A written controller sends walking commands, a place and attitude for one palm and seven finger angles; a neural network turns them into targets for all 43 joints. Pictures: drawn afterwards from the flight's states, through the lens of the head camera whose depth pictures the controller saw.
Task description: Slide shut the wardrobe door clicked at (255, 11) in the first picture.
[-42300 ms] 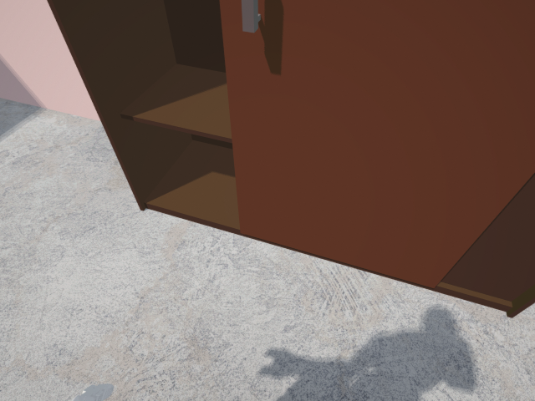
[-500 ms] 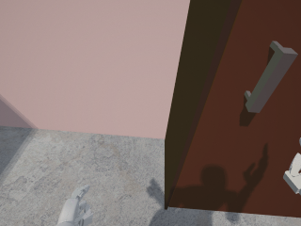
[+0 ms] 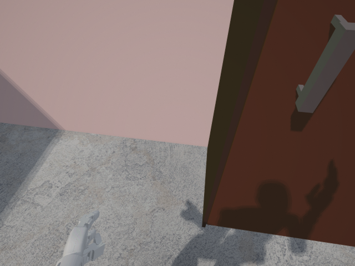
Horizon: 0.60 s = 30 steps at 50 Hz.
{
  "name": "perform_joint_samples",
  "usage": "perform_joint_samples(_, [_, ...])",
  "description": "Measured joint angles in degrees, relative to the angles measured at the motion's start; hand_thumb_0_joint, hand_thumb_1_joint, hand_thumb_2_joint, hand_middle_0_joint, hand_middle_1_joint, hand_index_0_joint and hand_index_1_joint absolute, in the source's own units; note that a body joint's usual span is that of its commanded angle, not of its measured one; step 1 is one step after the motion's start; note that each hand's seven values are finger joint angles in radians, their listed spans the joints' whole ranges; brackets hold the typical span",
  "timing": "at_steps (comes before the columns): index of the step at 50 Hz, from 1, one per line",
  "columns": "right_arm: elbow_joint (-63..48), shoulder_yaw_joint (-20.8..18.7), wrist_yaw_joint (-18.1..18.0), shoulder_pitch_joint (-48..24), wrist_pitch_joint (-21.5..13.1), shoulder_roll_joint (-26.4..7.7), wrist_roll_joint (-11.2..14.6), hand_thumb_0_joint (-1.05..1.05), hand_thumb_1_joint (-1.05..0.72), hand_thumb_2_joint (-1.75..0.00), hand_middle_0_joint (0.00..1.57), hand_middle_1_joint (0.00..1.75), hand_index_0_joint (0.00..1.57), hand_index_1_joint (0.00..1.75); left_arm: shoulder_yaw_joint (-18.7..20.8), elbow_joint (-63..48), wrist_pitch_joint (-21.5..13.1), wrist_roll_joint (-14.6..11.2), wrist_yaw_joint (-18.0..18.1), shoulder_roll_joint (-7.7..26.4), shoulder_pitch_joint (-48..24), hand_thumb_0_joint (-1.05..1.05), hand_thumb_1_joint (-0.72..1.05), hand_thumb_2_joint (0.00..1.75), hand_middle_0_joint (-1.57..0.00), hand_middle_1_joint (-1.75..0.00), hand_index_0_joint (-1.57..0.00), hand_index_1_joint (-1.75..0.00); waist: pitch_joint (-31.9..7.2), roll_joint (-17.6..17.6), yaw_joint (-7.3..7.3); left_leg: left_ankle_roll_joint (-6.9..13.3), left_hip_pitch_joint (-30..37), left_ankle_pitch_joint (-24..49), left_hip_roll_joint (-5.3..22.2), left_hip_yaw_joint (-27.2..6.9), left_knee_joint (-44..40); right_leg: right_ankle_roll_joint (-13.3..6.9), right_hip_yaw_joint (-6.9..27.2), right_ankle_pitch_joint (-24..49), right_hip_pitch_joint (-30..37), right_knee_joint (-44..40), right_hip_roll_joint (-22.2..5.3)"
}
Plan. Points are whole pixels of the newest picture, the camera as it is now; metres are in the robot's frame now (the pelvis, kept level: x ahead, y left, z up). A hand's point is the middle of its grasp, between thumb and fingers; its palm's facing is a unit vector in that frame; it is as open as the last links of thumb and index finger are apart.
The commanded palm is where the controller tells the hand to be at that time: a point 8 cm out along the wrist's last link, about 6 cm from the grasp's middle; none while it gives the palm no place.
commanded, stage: step back with the hand held close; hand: right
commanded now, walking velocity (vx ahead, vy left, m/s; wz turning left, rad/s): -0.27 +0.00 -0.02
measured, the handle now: (320, 66) +0.41 -0.23 +0.27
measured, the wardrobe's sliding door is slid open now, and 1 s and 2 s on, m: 0.00 0.00 0.00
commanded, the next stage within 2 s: stop stepping back and stand still in 0.76 s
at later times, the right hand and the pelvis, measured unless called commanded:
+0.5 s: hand out of the picture +0.11 -0.31 +0.17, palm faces +0.52 +0.75 -0.40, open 7.4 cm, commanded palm +0.04 -0.33 +0.19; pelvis -0.08 -0.02 -0.01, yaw -2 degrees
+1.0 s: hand out of the picture +0.00 -0.30 +0.17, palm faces +0.33 +0.84 -0.43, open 7.4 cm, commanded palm -0.06 -0.34 +0.19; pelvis -0.21 -0.05 +0.01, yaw +3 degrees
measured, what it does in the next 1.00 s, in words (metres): walks backwards: left foot, then right foot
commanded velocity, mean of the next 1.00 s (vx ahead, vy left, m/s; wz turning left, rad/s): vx -0.25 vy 0.02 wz -0.01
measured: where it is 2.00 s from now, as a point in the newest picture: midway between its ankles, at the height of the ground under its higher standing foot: outside the picture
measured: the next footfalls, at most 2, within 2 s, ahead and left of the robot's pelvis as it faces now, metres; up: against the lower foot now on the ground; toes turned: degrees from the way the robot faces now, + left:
left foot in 0.62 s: -0.15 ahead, +0.10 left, +0.00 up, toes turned +1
right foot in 0.82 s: -0.07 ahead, -0.13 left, +0.00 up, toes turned -1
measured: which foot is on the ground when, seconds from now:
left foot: down 0.00-0.38, up 0.40-0.60, down 0.62-0.84, up 0.86-1.00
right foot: down 0.00-0.64, up 0.66-0.80, down 0.82-1.00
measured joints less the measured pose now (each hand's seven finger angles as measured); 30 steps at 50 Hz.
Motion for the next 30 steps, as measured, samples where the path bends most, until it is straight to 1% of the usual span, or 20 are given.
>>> perform_joint_samples(4, [0.27, -0.68, -0.31, -1.18, -0.39, 0.92, -0.48, 0.01, -0.88, -0.90, 0.21, 0.30, 0.21, 0.30, -0.60, -0.39, -1.25, 0.23, -0.36, -0.79, 0.50, 0.01, 0.90, 0.90, -0.20, -0.30, -0.20, -0.30, 0.47, 0.26, -0.50, -0.35, -1.91, -0.21, 0.34, -0.49, 2.21, -0.77, -0.38, 0.67, -1.42, 1.09, 0.41])
perform_joint_samples(6, [0.48, -0.53, -0.31, -1.99, -0.51, 1.74, -0.93, 0.01, -0.88, -0.90, 0.21, 0.30, 0.21, 0.30, -0.84, -0.41, -2.02, 0.38, -0.55, -1.19, 0.99, 0.01, 0.90, 0.90, -0.20, -0.30, -0.20, -0.30, 0.61, 0.22, -0.44, -0.09, -2.07, -0.98, 0.21, -1.10, 3.86, -1.05, -0.08, 0.90, -2.25, 1.96, 0.79])
perform_joint_samples(8, [0.50, -0.38, -0.33, -2.69, -0.83, 2.74, -1.36, 0.01, -0.88, -0.90, 0.21, 0.30, 0.21, 0.30, -1.07, -0.07, -2.60, 0.47, -0.74, -1.39, 1.25, 0.01, 0.90, 0.90, -0.20, -0.30, -0.20, -0.30, 0.65, -0.20, -0.66, -0.62, -2.41, -1.30, 0.02, -1.10, 4.29, -1.15, 0.32, 1.02, -3.34, 3.09, 0.72])
perform_joint_samples(11, [0.02, -0.19, -0.34, -2.97, -1.35, 3.86, -1.70, 0.01, -0.88, -0.90, 0.21, 0.30, 0.21, 0.30, -1.24, 0.84, -3.10, 0.56, -1.12, -1.81, 1.59, 0.01, 0.90, 0.90, -0.20, -0.30, -0.20, -0.30, 0.61, -0.38, -0.65, -0.50, -3.18, -0.41, -0.04, -0.51, 4.56, -0.60, 0.68, -0.89, -4.79, 4.79, 0.49])
perform_joint_samples(14, [-1.49, 0.07, -0.71, -2.80, -1.98, 4.14, -1.70, 0.01, -0.88, -0.90, 0.21, 0.30, 0.21, 0.30, -1.38, 2.20, -3.50, 0.90, -1.38, -2.01, 1.93, 0.01, 0.90, 0.89, -0.20, -0.30, -0.20, -0.30, 0.30, 0.46, -0.46, -0.38, -3.92, 0.38, 0.39, -0.26, 4.37, 0.68, 0.62, -3.78, -5.99, 5.75, 0.64])
perform_joint_samples(16, [-2.48, 0.14, -1.02, -2.89, -2.55, 3.83, -1.67, 0.01, -0.88, -0.90, 0.21, 0.30, 0.21, 0.30, -1.39, 2.95, -3.72, 1.03, -1.44, -1.82, 1.95, 0.01, 0.90, 0.89, -0.20, -0.30, -0.20, -0.30, 0.44, 0.89, -0.16, -0.59, -4.39, 0.86, 0.61, -0.10, 4.55, 0.97, 0.52, -2.97, -6.50, 5.76, 0.67])
perform_joint_samples(18, [-3.09, -0.19, -1.19, -2.99, -3.04, 3.15, -1.68, 0.01, -0.88, -0.90, 0.21, 0.30, 0.21, 0.30, -1.34, 3.26, -3.88, 0.94, -1.30, -1.57, 1.93, 0.01, 0.90, 0.89, -0.20, -0.30, -0.20, -0.30, 0.74, 1.07, 0.08, -0.68, -4.85, 0.93, 0.55, -0.03, 5.02, 0.07, 0.25, -0.22, -6.75, 5.40, 0.45])
perform_joint_samples(19, [-3.08, -0.46, -1.18, -3.15, -3.25, 2.89, -1.81, 0.01, -0.88, -0.90, 0.21, 0.30, 0.21, 0.30, -1.24, 3.16, -4.08, 0.87, -1.17, -1.41, 1.97, 0.01, 0.90, 0.89, -0.20, -0.30, -0.20, -0.30, 0.97, 0.83, 0.16, -0.54, -5.19, -0.71, 0.21, -0.08, 5.83, -0.82, 0.15, 1.16, -6.81, 5.21, 0.16])
perform_joint_samples(21, [-2.32, -1.01, -0.96, -4.01, -3.47, 2.44, -2.12, 0.01, -0.88, -0.90, 0.21, 0.30, 0.21, 0.30, -0.69, 2.71, -4.76, 1.01, -0.83, -1.24, 2.28, 0.01, 0.90, 0.89, -0.20, -0.30, -0.20, -0.30, 1.49, -0.50, 0.54, -0.30, -5.84, -5.33, -1.43, -0.60, 11.13, -2.29, 0.64, 4.56, -6.76, 4.33, -0.66])
perform_joint_samples(23, [-1.24, -1.74, -0.71, -4.53, -3.65, 1.74, -1.81, 0.01, -0.88, -0.90, 0.21, 0.30, 0.21, 0.30, -0.18, 3.06, -5.46, 1.21, -0.93, -1.72, 2.51, 0.01, 0.90, 0.90, -0.20, -0.30, -0.20, -0.30, 1.19, -0.97, 0.59, 0.22, -5.33, -9.51, -2.68, -1.22, 16.78, -2.54, 1.15, 6.12, -6.52, 2.48, -0.83])
perform_joint_samples(24, [-0.86, -2.06, -0.67, -4.30, -3.64, 1.61, -1.48, 0.01, -0.88, -0.90, 0.21, 0.30, 0.21, 0.30, -0.12, 3.39, -5.73, 1.25, -1.18, -2.03, 2.56, 0.01, 0.90, 0.90, -0.20, -0.30, -0.20, -0.30, 0.67, -0.94, 0.37, 0.46, -4.46, -11.15, -3.04, -1.24, 17.96, -2.42, 1.07, 6.91, -6.23, 0.90, -0.94])
perform_joint_samples(25, [-0.72, -2.20, -0.70, -3.86, -3.48, 1.70, -1.10, 0.01, -0.88, -0.90, 0.21, 0.30, 0.21, 0.30, -0.18, 3.68, -6.00, 1.29, -1.47, -2.32, 2.59, 0.02, 0.90, 0.90, -0.20, -0.30, -0.20, -0.30, 0.04, -0.86, 0.08, 0.68, -3.13, -12.55, -3.28, -1.06, 17.81, -2.23, 0.84, 7.99, -5.86, -1.03, -1.10])
perform_joint_samples(27, [-0.90, -1.91, -0.87, -2.84, -3.02, 2.33, -0.36, 0.01, -0.88, -0.90, 0.21, 0.30, 0.21, 0.30, -0.52, 3.92, -6.48, 1.35, -1.92, -2.72, 2.52, 0.02, 0.90, 0.90, -0.20, -0.30, -0.20, -0.30, -1.27, -0.89, -0.61, 1.07, 0.58, -14.53, -3.57, -0.36, 14.06, -1.80, 0.20, 10.63, -5.19, -5.15, -1.56])
perform_joint_samples(29, [-1.31, -0.90, -0.92, -2.27, -2.32, 3.01, 0.23, 0.01, -0.88, -0.90, 0.21, 0.30, 0.21, 0.30, -0.88, 3.84, -6.79, 1.48, -2.41, -2.95, 2.13, 0.02, 0.90, 0.90, -0.20, -0.30, -0.20, -0.30, -2.45, -0.96, -1.09, 1.78, 5.06, -15.21, -3.72, 0.45, 7.01, -0.80, -0.38, 13.17, -4.93, -9.07, -1.78])
perform_joint_samples(30, [-1.54, -0.37, -0.85, -2.26, -1.97, 3.08, 0.49, 0.01, -0.89, -0.90, 0.21, 0.30, 0.21, 0.30, -1.01, 3.63, -6.76, 1.55, -2.65, -3.06, 1.76, 0.01, 0.90, 0.90, -0.20, -0.30, -0.20, -0.30, -2.94, -0.75, -1.22, 2.49, 7.37, -14.46, -3.54, 0.76, 2.45, 0.19, -0.69, 13.67, -5.34, -10.27, -1.62])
